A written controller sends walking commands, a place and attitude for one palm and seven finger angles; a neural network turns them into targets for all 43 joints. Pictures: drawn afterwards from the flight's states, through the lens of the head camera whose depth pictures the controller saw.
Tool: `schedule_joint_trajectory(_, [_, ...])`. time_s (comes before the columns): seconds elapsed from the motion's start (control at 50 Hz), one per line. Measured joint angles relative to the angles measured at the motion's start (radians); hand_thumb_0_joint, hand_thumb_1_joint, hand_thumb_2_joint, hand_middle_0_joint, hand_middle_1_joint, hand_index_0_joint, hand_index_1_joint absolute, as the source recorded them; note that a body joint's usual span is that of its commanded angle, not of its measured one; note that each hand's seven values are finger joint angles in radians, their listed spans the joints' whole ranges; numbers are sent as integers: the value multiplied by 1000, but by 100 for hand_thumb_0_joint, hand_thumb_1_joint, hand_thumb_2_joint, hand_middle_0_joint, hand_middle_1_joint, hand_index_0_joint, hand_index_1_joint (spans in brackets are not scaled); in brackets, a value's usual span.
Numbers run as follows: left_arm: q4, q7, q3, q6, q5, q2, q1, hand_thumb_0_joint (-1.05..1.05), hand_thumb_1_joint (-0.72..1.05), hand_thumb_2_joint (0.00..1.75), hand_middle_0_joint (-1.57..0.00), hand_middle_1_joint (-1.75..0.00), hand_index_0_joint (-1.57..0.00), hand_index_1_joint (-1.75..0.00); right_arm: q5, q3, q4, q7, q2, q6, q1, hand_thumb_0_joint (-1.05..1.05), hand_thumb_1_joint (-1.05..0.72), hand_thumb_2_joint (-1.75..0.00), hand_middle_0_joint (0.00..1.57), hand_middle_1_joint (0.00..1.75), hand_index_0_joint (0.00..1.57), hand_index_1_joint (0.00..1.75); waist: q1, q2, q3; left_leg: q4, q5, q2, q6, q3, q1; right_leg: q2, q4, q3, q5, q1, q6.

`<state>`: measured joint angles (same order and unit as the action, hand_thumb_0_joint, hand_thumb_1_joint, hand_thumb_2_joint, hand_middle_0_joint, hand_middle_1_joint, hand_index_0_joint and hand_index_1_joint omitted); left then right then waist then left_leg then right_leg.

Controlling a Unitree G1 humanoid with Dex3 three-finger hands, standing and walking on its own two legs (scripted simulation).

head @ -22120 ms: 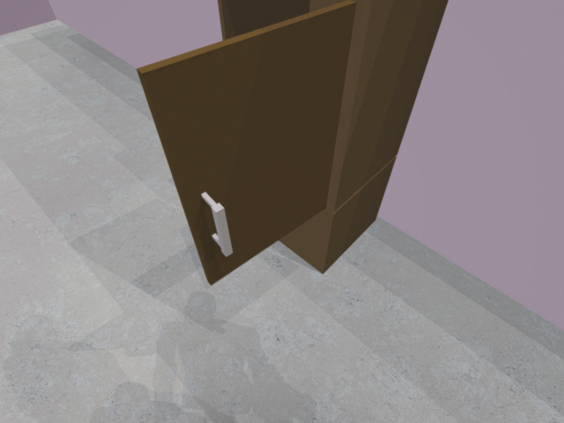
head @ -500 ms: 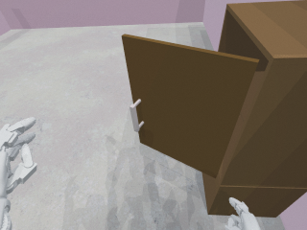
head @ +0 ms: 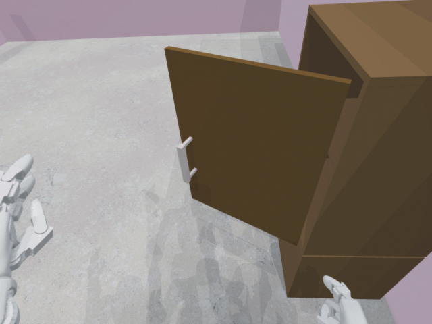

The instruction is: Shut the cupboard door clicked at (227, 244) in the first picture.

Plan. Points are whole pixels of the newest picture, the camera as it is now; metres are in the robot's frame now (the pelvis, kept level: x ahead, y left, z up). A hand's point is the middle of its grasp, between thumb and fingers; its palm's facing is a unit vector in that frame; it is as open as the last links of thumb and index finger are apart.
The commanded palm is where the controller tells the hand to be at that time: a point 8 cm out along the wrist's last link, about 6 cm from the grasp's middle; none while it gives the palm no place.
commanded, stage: step back with the hand held close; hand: left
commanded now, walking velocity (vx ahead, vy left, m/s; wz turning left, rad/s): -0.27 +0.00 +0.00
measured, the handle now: (187, 160) +0.61 +0.18 -0.10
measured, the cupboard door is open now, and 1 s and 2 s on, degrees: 62 62 62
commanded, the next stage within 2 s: stop stepping back and stand still in 1.60 s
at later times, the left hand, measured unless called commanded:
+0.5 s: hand (23, 247) +0.17 +0.29 +0.16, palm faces +0.38 -0.77 -0.51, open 7.4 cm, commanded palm +0.10 +0.32 +0.17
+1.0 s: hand (9, 277) +0.13 +0.28 +0.16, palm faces +0.41 -0.79 -0.46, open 7.4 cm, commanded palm +0.05 +0.33 +0.17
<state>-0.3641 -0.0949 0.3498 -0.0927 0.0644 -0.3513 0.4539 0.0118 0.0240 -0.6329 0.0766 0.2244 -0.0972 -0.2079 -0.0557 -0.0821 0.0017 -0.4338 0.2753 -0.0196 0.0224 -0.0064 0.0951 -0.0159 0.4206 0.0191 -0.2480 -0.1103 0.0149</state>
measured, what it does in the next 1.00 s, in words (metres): shifts its weight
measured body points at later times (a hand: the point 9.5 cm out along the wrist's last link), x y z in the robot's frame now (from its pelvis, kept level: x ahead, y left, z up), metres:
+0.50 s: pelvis -0.04 +0.03 -0.01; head -0.03 +0.02 +0.44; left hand +0.14 +0.33 +0.19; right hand +0.14 -0.22 -0.09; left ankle -0.02 +0.10 -0.74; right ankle -0.01 -0.11 -0.74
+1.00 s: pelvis -0.08 +0.02 -0.02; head -0.07 +0.04 +0.43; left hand +0.10 +0.32 +0.18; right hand +0.07 -0.23 -0.10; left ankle -0.02 +0.11 -0.74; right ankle -0.01 -0.11 -0.74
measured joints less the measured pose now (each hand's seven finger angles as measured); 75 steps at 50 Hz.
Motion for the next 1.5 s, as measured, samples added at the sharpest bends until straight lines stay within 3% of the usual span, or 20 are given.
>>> schedule_joint_trajectory(0.14, [3, -12, 33, -77, -2, -9, 50, 2, 89, 90, -21, -30, -21, -30, -1, -28, 12, -9, 27, 58, 20, 1, -90, -89, 20, 30, 20, 30, 42, -16, 29, -60, 14, 2, 9, -9, 114, -2, 9, 10, 11, -88, -7])
schedule_joint_trajectory(0.36, [-73, -20, 57, -67, 4, -81, 100, 2, 89, 90, -22, -30, -21, -30, 5, -48, 64, 19, 30, 124, 27, 1, -91, -89, 20, 30, 20, 30, 54, 32, 11, -71, -9, -30, 32, 27, 172, 31, 79, -24, 11, -180, -34])
schedule_joint_trajectory(0.6, [-87, -37, 68, -105, -21, -64, 93, 2, 89, 90, -22, -30, -21, -30, 4, -23, 78, 13, 9, 101, 10, 1, -90, -89, 20, 30, 20, 30, 57, 54, 29, -156, -15, -22, 42, 23, 269, 24, 118, -16, 41, -253, -38])
schedule_joint_trajectory(0.82, [-104, -50, 101, -141, -47, -55, 49, 2, 89, 90, -22, -30, -21, -30, -11, -19, 60, 12, 5, 55, -20, 1, -90, -89, 20, 30, 20, 30, 51, 76, 4, -232, -4, -14, 39, 20, 315, 18, 191, -10, 32, -297, -32])
schedule_joint_trajectory(1.0, [-146, -63, 79, -169, -37, -74, 69, 2, 89, 90, -22, -30, -21, -30, -12, -40, 31, -14, 8, 69, -11, 1, -90, -89, 20, 30, 20, 30, 84, 87, 9, -256, 29, -12, 17, 12, 375, 23, 173, 5, 60, -335, -27])
schedule_joint_trajectory(1.08, [-165, -68, 101, -182, -41, -107, 117, 1, 89, 90, -22, -30, -21, -30, -9, -40, 27, -1, 8, 67, -13, 1, -90, -89, 20, 30, 20, 30, 93, 92, 3, -228, -51, -5, 46, 14, 377, 11, 173, -2, 55, -337, -39])
schedule_joint_trajectory(1.14, [-153, -54, 120, -179, -51, -119, 112, 2, 88, 90, -22, -30, -21, -30, -20, -46, 19, 12, -4, 46, -33, 1, -90, -89, 20, 30, 20, 30, 98, 67, 19, -209, -56, 4, 50, -21, 379, -43, 302, -27, 5, -299, -37])
schedule_joint_trajectory(1.18, [-153, -50, 135, -183, -45, -117, 113, 2, 88, 90, -22, -30, -21, -30, -28, -44, 6, 9, -17, 32, -43, 1, -90, -89, 20, 30, 20, 30, 85, 63, 52, -179, -74, 12, 46, -33, 390, -67, 333, -33, -56, -238, -32])
schedule_joint_trajectory(1.26, [-159, -54, 148, -197, -19, -91, 105, 2, 89, 90, -22, -30, -21, -30, -43, -27, -23, -4, -39, -7, -6, 1, -90, -89, 20, 30, 20, 30, 43, 89, 92, -103, -126, 20, 39, -4, 423, -55, 183, -39, -78, -85, -27])
schedule_joint_trajectory(1.34, [-156, -43, 111, -185, -13, -77, 38, 2, 89, 90, -21, -30, -20, -30, -51, -17, -28, -29, -52, -27, 114, 1, -90, -89, 20, 30, 20, 30, 12, 106, 34, -28, -206, 38, 29, 49, 449, -36, 50, -45, -95, -33, -33])
schedule_joint_trajectory(1.4, [-184, -23, 91, -162, -8, -103, 23, 2, 89, 90, -21, -30, -20, -30, -41, -14, 9, -45, -60, -15, 191, 1, -90, -89, 21, 30, 20, 30, 23, 93, -23, -11, -254, 60, 19, 69, 465, -39, 4, -35, -133, -37, -33])
schedule_joint_trajectory(1.46, [-236, 3, 95, -159, 3, -151, 78, 2, 89, 90, -21, -30, -21, -30, -16, -5, 51, -45, -64, 22, 198, 1, -90, -89, 21, 30, 20, 30, 52, 71, -37, -36, -272, 87, 6, 62, 479, -66, -3, -28, -141, -38, 10])
schedule_joint_trajectory(1.5, [-255, 14, 108, -172, 8, -187, 138, 2, 89, 90, -22, -30, -21, -30, 3, 3, 62, -32, -63, 48, 155, 1, -90, -89, 21, 30, 20, 30, 66, 82, -7, -130, -144, 71, -7, 47, 471, -65, 13, -30, -133, -38, 9])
